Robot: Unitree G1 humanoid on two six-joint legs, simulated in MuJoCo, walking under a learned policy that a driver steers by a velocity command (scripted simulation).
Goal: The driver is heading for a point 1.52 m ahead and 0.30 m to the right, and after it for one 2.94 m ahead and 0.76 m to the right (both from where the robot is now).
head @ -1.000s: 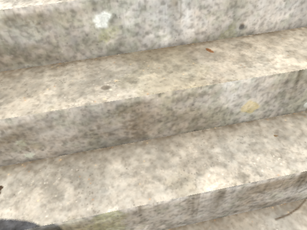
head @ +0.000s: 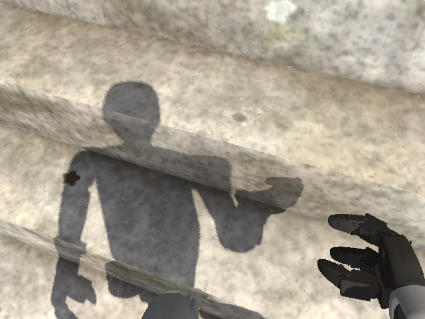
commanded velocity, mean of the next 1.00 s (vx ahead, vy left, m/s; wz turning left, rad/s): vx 0.00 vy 0.00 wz -0.30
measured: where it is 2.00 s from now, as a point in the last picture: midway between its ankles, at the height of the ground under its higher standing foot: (263, 279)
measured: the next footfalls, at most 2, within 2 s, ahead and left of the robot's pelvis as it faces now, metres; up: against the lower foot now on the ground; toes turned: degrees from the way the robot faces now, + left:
right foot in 0.48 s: +0.14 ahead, -0.06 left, +0.20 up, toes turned -6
left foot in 0.92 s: +0.25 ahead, +0.12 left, +0.21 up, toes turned -16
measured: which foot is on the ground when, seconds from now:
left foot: down 0.00-0.48, up 0.50-0.90, down 0.92-1.00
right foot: down 0.00-0.06, up 0.08-0.46, down 0.48-0.92, up 0.94-1.00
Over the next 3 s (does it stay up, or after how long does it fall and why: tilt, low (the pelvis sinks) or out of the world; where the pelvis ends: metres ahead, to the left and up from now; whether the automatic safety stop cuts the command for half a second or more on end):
stays up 0.64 0.01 0.59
